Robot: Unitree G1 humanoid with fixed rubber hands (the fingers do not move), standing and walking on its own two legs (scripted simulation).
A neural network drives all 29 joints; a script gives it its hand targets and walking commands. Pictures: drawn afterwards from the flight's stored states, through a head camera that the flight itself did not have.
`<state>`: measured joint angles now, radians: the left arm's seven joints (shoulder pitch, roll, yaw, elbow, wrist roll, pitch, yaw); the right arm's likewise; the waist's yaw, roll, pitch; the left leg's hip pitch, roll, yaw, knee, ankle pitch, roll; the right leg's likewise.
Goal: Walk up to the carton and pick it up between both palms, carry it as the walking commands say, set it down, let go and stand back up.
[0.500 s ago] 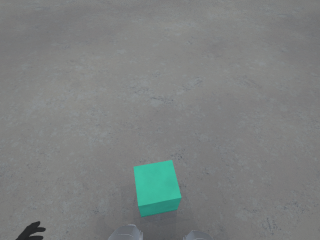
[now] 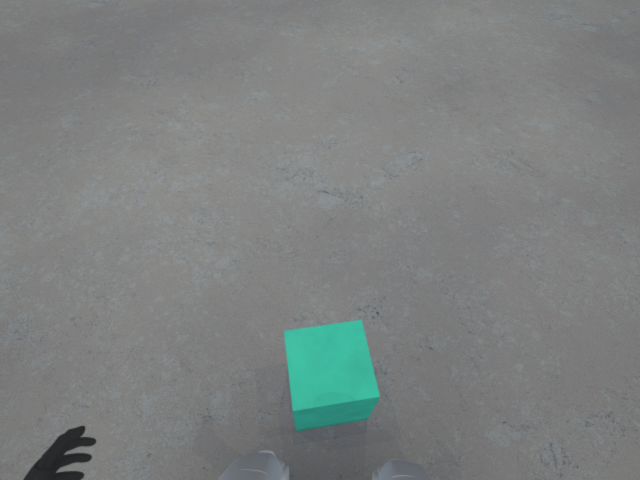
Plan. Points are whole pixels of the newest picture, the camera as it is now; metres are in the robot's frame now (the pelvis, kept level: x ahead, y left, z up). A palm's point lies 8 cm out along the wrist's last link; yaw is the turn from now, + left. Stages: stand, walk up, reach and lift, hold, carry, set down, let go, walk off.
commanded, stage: walk up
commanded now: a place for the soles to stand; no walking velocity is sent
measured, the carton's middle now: (327, 377) +0.41 -0.02 -0.62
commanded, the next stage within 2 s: none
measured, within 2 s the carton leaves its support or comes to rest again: neither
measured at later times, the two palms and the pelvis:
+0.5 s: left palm out of the picture +0.09 +0.33 -0.08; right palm out of the picture +0.07 -0.35 -0.09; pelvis +0.00 -0.01 +0.00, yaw +1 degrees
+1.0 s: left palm out of the picture +0.09 +0.34 -0.08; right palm out of the picture +0.08 -0.34 -0.09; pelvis +0.00 -0.01 +0.00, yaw +3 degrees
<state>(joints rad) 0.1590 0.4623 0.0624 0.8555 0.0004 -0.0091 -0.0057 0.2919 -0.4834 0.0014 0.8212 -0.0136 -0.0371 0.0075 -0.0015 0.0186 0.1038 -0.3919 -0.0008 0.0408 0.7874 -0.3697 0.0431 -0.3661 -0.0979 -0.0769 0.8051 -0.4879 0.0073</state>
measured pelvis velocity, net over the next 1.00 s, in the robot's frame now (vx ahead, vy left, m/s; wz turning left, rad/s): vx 0.00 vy -0.01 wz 0.05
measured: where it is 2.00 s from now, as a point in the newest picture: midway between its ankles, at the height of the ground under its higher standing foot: outside the picture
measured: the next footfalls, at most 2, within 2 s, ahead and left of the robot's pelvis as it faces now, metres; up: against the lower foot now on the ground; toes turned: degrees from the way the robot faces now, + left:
none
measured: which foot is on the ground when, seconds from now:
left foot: down 0.00-1.00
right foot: down 0.00-1.00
